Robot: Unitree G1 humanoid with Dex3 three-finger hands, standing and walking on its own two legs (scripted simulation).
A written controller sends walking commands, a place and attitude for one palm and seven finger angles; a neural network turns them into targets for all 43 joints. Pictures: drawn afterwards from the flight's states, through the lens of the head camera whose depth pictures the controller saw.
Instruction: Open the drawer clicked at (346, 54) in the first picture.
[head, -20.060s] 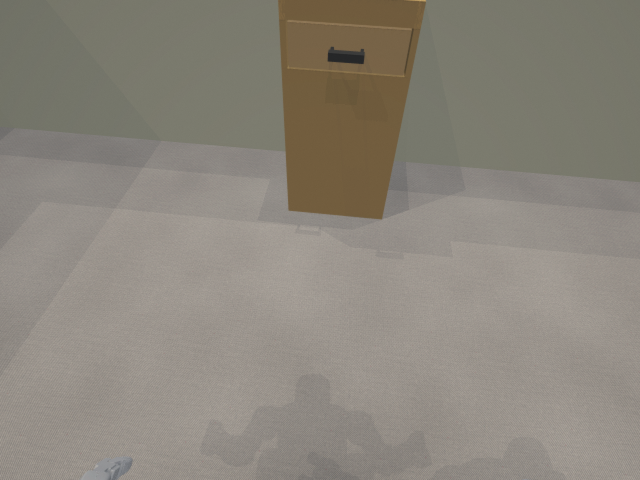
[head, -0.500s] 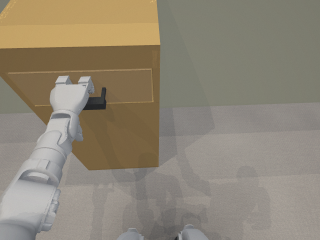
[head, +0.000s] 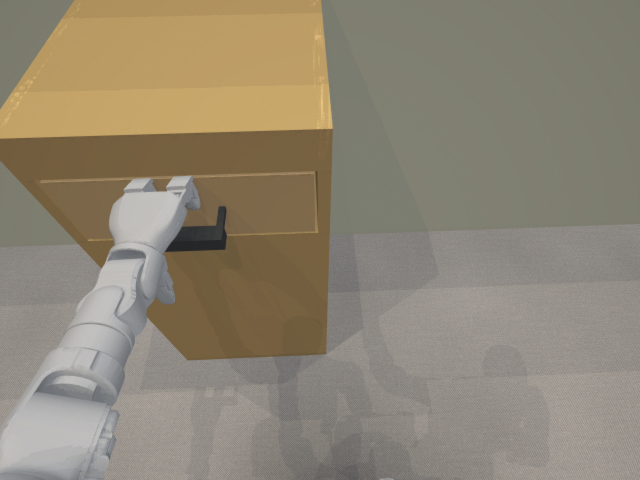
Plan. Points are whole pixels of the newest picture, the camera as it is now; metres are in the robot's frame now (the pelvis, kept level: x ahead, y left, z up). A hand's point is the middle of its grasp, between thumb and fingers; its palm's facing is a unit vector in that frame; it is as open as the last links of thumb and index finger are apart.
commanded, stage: lift the fingers back up to retry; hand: left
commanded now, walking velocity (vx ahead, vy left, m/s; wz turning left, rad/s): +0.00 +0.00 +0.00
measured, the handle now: (188, 226) +0.47 +0.21 -0.01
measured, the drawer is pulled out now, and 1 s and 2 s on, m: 0.00 0.00 0.00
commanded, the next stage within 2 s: re-aim the fingers above the handle in 0.28 s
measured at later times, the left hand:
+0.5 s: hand (166, 237) +0.41 +0.21 +0.05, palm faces -0.04 -0.07 -1.00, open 13.8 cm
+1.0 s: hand (171, 239) +0.40 +0.20 +0.05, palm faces -0.04 -0.06 -1.00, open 13.8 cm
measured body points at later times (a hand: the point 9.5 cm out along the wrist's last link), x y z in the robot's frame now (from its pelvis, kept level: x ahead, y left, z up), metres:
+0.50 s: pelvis +0.02 -0.01 +0.01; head +0.07 -0.02 +0.46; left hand +0.40 +0.21 +0.10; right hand +0.14 -0.27 -0.12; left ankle -0.03 +0.09 -0.71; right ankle +0.00 -0.12 -0.71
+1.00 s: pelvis +0.00 -0.02 +0.01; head +0.05 -0.04 +0.46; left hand +0.40 +0.20 +0.11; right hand +0.09 -0.29 -0.12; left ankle -0.03 +0.09 -0.71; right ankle +0.00 -0.12 -0.71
